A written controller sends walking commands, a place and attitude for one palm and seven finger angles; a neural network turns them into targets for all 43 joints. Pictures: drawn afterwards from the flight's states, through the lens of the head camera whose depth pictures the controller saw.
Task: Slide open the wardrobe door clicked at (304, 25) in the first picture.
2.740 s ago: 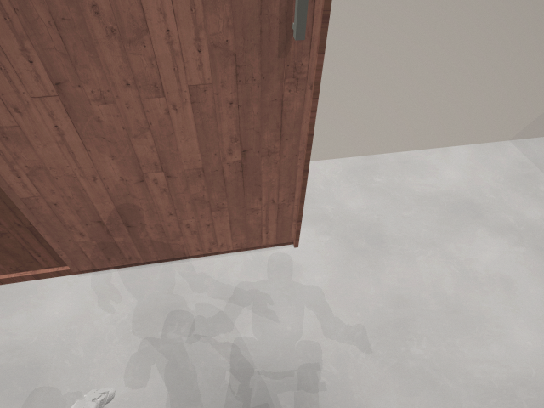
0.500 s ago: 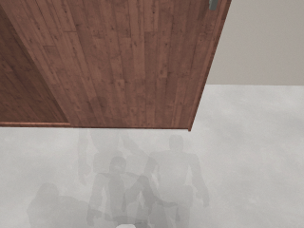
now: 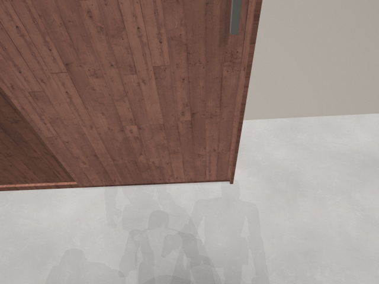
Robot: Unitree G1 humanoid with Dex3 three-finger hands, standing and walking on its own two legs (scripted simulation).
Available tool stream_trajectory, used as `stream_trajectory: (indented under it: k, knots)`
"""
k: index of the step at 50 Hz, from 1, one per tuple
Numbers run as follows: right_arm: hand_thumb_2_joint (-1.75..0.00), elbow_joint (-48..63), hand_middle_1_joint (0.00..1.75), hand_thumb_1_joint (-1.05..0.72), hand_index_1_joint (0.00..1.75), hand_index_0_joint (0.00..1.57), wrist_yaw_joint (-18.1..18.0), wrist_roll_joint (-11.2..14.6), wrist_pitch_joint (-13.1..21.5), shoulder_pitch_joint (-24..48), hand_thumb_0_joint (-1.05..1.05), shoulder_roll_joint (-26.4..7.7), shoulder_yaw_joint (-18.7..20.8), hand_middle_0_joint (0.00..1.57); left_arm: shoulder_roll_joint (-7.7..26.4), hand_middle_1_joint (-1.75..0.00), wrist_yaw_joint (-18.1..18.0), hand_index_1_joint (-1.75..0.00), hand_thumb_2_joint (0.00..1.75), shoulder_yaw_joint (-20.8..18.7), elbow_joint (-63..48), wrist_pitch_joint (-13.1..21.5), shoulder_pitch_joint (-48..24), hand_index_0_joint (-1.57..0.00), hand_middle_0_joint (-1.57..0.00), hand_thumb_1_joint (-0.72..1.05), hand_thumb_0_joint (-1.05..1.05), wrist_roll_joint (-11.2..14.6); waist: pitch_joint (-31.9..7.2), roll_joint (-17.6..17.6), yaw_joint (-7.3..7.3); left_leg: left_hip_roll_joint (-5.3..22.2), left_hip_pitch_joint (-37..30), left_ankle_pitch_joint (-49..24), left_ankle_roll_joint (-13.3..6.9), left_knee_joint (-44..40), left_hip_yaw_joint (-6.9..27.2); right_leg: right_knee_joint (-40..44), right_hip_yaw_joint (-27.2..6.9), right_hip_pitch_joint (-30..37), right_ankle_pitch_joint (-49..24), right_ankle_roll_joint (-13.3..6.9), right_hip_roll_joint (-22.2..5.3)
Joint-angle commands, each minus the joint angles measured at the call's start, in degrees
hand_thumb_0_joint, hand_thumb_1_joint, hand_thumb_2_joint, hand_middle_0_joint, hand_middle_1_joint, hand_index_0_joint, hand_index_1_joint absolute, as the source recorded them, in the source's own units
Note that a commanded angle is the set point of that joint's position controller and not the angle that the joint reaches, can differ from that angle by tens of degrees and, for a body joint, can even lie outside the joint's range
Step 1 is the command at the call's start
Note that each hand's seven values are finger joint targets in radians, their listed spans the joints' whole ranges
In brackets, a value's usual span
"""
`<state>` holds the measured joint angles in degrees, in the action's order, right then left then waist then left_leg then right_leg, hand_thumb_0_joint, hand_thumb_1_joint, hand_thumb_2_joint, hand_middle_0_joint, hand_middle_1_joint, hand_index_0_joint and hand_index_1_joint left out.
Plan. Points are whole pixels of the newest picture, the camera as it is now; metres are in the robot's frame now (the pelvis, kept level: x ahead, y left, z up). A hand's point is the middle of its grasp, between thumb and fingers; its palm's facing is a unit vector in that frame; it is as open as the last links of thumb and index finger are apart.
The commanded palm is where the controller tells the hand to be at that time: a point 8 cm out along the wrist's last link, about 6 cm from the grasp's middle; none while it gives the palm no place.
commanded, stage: take the last steps up to it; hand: right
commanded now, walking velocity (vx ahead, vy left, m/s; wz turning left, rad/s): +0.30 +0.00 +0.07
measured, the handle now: out of the picture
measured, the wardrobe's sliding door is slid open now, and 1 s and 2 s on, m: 0.00 0.00 0.00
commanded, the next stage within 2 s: come to a stop and stand still in 0.52 s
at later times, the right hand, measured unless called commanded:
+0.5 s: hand (252, 225) +0.30 -0.15 -0.15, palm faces -0.10 +0.98 -0.15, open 7.3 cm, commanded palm none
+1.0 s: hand (268, 225) +0.31 -0.20 -0.18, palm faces +0.05 +0.97 -0.22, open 7.3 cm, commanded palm none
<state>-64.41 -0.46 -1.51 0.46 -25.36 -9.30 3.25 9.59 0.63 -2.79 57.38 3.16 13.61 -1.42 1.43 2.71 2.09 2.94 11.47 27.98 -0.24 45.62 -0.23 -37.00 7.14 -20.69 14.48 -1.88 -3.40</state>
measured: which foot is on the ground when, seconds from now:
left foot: up 0.00-0.52, down 0.54-0.90, up 0.92-1.00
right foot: down 0.00-0.54, up 0.56-0.88, down 0.90-1.00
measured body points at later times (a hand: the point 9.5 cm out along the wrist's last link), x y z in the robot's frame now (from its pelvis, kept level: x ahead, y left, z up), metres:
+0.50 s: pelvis +0.18 +0.00 +0.01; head +0.21 +0.00 +0.46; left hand +0.02 +0.16 -0.14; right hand +0.31 -0.20 -0.14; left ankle +0.27 +0.12 -0.71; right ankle +0.05 -0.09 -0.72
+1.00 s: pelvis +0.28 +0.00 +0.00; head +0.31 -0.03 +0.45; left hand +0.38 +0.24 -0.12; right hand +0.31 -0.25 -0.16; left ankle +0.24 +0.12 -0.68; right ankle +0.35 -0.10 -0.72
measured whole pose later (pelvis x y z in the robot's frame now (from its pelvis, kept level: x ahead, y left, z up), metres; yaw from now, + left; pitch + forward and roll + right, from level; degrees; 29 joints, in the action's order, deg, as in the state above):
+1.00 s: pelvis +0.28 +0.00 +0.00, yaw +3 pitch -2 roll +1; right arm -58.4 -2.8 -0.8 -2.7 -13.7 -11.9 4.0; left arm 9.8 -1.7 -2.4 54.6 -0.4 6.8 -1.4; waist 4.8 2.0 1.9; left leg 0.5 21.0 31.1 0.8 56.1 -2.0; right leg -35.0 6.2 -20.4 13.0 -2.6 -3.0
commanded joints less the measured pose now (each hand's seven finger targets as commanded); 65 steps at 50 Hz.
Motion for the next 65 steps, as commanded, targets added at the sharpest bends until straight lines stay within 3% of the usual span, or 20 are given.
stream_trajectory:
  k: [1, 5, 21, 25, 26, 27, 28, 30, 34, 42, 44, 46, 50, 58, 59, 60, 61, 63, 64, 65]
  knots:
    - [-0.90, 6.5, 0.30, -0.90, 0.30, 0.20, 0.7, -0.4, 1.8, 6.1, 0.00, -3.4, 0.9, 0.20, 7.7, -0.30, -1.9, -0.30, 0.90, -1.1, 0.8, -0.1, 9.9, -0.20, -0.20, 0.90, 0.00, 0.1, 5.9, -9.6, -4.43, 2.8, 27.3, -6.5, -1.8, 26.4, 0.3, 29.9, -26.8, 9.0, 22.8, -6.1, -17.6]
    - [-0.90, 4.4, 0.30, -0.90, 0.30, 0.20, 1.2, -0.7, 0.5, 2.3, 0.00, -1.4, 0.9, 0.20, 4.3, -0.30, -2.4, -0.30, 0.90, -0.5, 2.1, 1.8, 8.6, -0.20, -0.20, 0.90, 0.00, 0.5, 3.2, -7.0, -1.29, 3.7, 23.0, -14.5, 0.2, 21.7, -0.4, 29.1, -13.1, 8.6, 3.6, -5.4, -12.4]
    - [-0.90, 11.4, 0.30, -0.90, 0.30, 0.20, 1.3, -0.1, 0.9, 23.5, 0.00, 0.0, 0.4, 0.20, 2.6, -0.30, -3.0, -0.30, 0.90, -0.1, 9.3, 1.3, 21.1, -0.20, -0.20, 0.90, 0.00, -0.4, 8.2, -8.4, -6.13, 1.5, 22.2, -15.6, -0.6, -5.9, -6.4, 23.0, -5.6, 20.5, -26.7, -6.8, -12.5]
    - [-0.90, 6.9, 0.30, -0.90, 0.30, 0.20, 0.8, -0.2, 2.5, 8.6, 0.00, -2.8, 1.2, 0.20, 4.2, -0.30, -2.9, -0.30, 0.90, -0.4, 9.3, 0.9, 18.6, -0.20, -0.20, 0.90, 0.00, 0.4, -2.1, -7.4, 1.09, -2.8, -2.7, -21.1, -3.0, -17.4, -9.5, 3.2, -1.4, 17.9, -41.7, -3.1, -9.3]
    - [-0.90, 4.5, 0.30, -0.90, 0.30, 0.20, 0.2, -0.4, 3.4, 1.0, 0.00, -6.6, 2.2, 0.20, 2.7, -0.30, -2.4, -0.30, 0.90, -0.4, 8.3, 1.2, 18.7, -0.20, -0.20, 0.90, 0.00, 1.1, -8.1, -2.1, 3.83, 5.8, -19.2, -29.0, -6.6, -16.6, -0.4, -9.6, 0.2, 5.2, -30.7, -0.7, -6.7]
    - [-0.90, 2.9, 0.30, -0.90, 0.30, 0.20, -0.4, 0.0, 3.7, -5.8, 0.00, -12.2, 3.5, 0.20, -0.4, -0.30, -2.4, -0.30, 0.90, 0.1, 6.5, 1.7, 19.3, -0.20, -0.20, 0.90, 0.00, 1.6, -14.3, 9.4, 4.37, 22.3, -31.3, -46.0, -14.2, -20.0, 20.7, -27.9, 2.8, -9.2, 12.2, 2.2, 2.0]
    - [-0.90, 3.0, 0.30, -0.90, 0.30, 0.20, -0.7, 0.9, 3.5, -4.9, 0.00, -12.3, 3.4, 0.20, 1.5, -0.30, -2.6, -0.30, 0.90, -0.3, 5.5, 0.7, 16.1, -0.20, -0.20, 0.90, 0.00, 1.4, -13.8, 6.2, 4.47, 24.6, -24.6, -45.4, -16.7, -24.4, 23.0, -36.6, -4.3, -9.9, 19.4, 1.4, 1.1]
    - [-0.90, 4.8, 0.30, -0.90, 0.30, 0.20, -1.1, 0.7, 3.2, 4.4, 0.00, -7.3, 2.0, 0.20, -0.4, -0.30, -2.2, -0.30, 0.90, -0.5, 4.2, 0.0, 10.1, -0.20, -0.20, 0.90, 0.00, 0.7, -2.0, -0.2, 1.43, 20.1, -9.4, -37.1, -13.9, -27.8, 14.2, -37.8, -6.9, -12.9, 11.4, 1.5, -3.4]
    - [-0.90, 7.0, 0.30, -0.90, 0.30, 0.20, -2.1, -0.4, 3.5, 11.3, 0.00, -1.6, 0.4, 0.20, -4.4, -0.30, -2.2, -0.30, 0.90, 0.6, 5.7, -2.6, 15.0, -0.20, -0.20, 0.90, 0.00, 0.2, -1.0, -0.3, -4.90, 13.7, 6.0, -49.5, -9.5, -27.8, -0.7, -18.3, -5.3, -0.8, 8.2, 3.8, -3.8]
    - [-0.90, 9.1, 0.30, -0.90, 0.30, 0.20, -2.3, 0.0, -0.3, 11.4, 0.00, -8.7, 2.0, 0.20, 2.0, -0.30, -2.0, -0.30, 0.90, -0.9, -0.2, -4.6, 5.5, -0.20, -0.20, 0.90, 0.00, 0.5, -0.7, 6.4, -3.02, 12.7, 3.2, -46.0, -8.1, -18.9, 0.0, 2.0, -2.9, 4.7, -1.8, 4.2, 0.0]
    - [-0.90, 10.1, 0.30, -0.90, 0.30, 0.20, -2.2, 0.4, -1.2, 9.9, 0.00, -6.8, 1.7, 0.20, 6.1, -0.30, -2.0, -0.30, 0.90, -1.5, -0.9, -3.8, 6.8, -0.20, -0.20, 0.90, 0.00, 0.2, -3.1, -4.9, -3.42, 6.3, 9.6, -28.7, -2.4, -10.4, -3.8, 9.2, -10.2, 14.4, -31.7, 0.5, -8.0]
    - [-0.90, 10.5, 0.30, -0.90, 0.30, 0.20, -2.7, 0.8, -1.9, 8.0, 0.00, -5.2, 0.8, 0.20, 10.8, -0.30, -2.6, -0.30, 0.90, -1.9, -2.4, -3.5, 5.4, -0.20, -0.20, 0.90, 0.00, 0.0, -5.2, -18.3, -4.00, -2.7, 10.0, 9.5, 1.6, 10.5, -3.7, 16.9, -21.6, 11.5, -49.4, -9.4, -20.4]
    - [-0.90, 9.3, 0.30, -0.90, 0.30, 0.20, -2.0, 0.5, -2.4, 6.8, 0.00, -6.2, 1.8, 0.20, 9.8, -0.30, -3.4, -0.30, 0.90, -1.4, -5.5, -3.4, -3.4, -0.20, -0.20, 0.90, 0.00, -0.2, -4.7, -9.3, -1.86, -2.1, 15.5, 2.0, 1.8, 24.5, 2.7, 14.7, -14.8, 10.3, -37.8, -9.8, -16.1]
    - [-0.90, 10.4, 0.30, -0.90, 0.30, 0.20, -1.0, 0.1, -2.9, 6.9, 0.00, -4.3, 0.7, 0.20, 10.0, -0.30, -2.5, -0.30, 0.90, -2.5, -4.7, -4.2, -2.8, -0.20, -0.20, 0.90, 0.00, -0.1, -4.1, -13.8, -3.66, -0.7, 9.1, 2.2, 1.7, 2.0, -2.1, 20.7, -15.9, 8.5, -5.4, -8.2, -14.1]
    - [-0.90, 9.0, 0.30, -0.90, 0.30, 0.20, -2.1, 0.7, -1.3, 2.2, 0.00, -5.8, -1.1, 0.20, 13.5, -0.30, -2.7, -0.30, 0.90, -3.5, -5.4, -3.0, -5.3, -0.20, -0.20, 0.90, 0.00, 0.6, -7.5, -5.6, -0.14, 1.7, 10.0, -4.1, -0.3, -15.4, 3.2, 4.8, -8.4, 12.7, -21.4, -2.9, -11.4]
    - [-0.90, 12.5, 0.30, -0.90, 0.30, 0.20, -2.0, -0.5, -0.9, 4.1, 0.00, -9.0, -0.2, 0.20, 6.3, -0.30, -1.0, -0.30, 0.90, -2.0, -8.7, -3.8, -4.1, -0.20, -0.20, 0.90, 0.00, 0.9, -3.2, 8.0, -0.81, 3.9, 6.4, -5.4, -2.3, -23.7, 10.2, -1.3, -3.9, -3.9, 2.6, -0.3, -2.3]
    - [-0.90, 13.9, 0.30, -0.90, 0.30, 0.20, -2.1, -0.8, -0.1, 5.6, 0.00, -11.4, -0.1, 0.20, 4.1, -0.30, -0.2, -0.30, 0.90, -1.1, -10.2, -4.3, -4.8, -0.20, -0.20, 0.90, 0.00, 0.4, -0.4, 8.9, -1.45, 11.2, 9.9, -8.6, -6.6, -27.8, 17.6, -10.1, -1.6, -7.0, 10.9, 1.8, 1.6]
    - [-0.90, 15.4, 0.30, -0.90, 0.30, 0.20, -2.1, -1.1, 0.9, 10.5, 0.00, -12.9, -0.4, 0.20, 2.1, -0.30, 0.5, -0.30, 0.90, -0.5, -10.1, -4.2, 1.5, -0.20, -0.20, 0.90, 0.00, 0.3, -8.3, -4.9, -6.28, 9.3, 6.0, -22.7, -8.1, -20.9, 10.8, -11.2, -1.7, 0.9, 8.5, 2.0, 3.4]
    - [-0.90, 15.5, 0.30, -0.90, 0.30, 0.20, -2.3, -0.5, 1.3, 10.6, 0.00, -12.5, 0.4, 0.20, 2.8, -0.30, 0.2, -0.30, 0.90, -0.5, -9.9, -3.8, 2.1, -0.20, -0.20, 0.90, 0.00, 0.6, -8.0, 11.7, -5.23, 6.4, 4.1, -26.4, -7.0, -17.3, 9.5, -8.2, -2.8, -0.9, 4.9, 1.6, 3.3]
    - [-0.90, 15.4, 0.30, -0.90, 0.30, 0.20, -2.5, -0.2, 1.1, 12.2, 0.00, -10.9, 0.2, 0.20, 5.1, -0.30, -0.3, -0.30, 0.90, -0.7, -10.1, -3.4, 2.5, -0.20, -0.20, 0.90, 0.00, 0.8, -5.2, 18.0, -5.27, 6.6, 7.9, -22.6, -5.8, -15.9, 7.2, -3.3, -4.3, 2.3, 2.7, 1.0, 2.1]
